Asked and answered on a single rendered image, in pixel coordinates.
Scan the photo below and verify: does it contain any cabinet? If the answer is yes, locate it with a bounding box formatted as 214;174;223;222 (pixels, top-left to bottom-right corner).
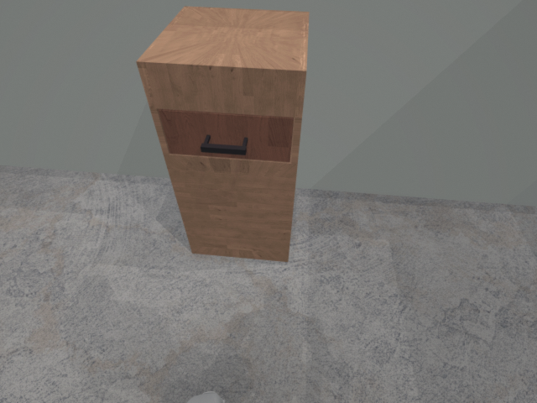
136;6;310;262

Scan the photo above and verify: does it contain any handle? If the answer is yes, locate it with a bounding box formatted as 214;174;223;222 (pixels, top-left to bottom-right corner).
201;135;248;155

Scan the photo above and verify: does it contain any drawer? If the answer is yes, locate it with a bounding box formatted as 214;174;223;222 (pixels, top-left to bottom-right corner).
159;109;294;162

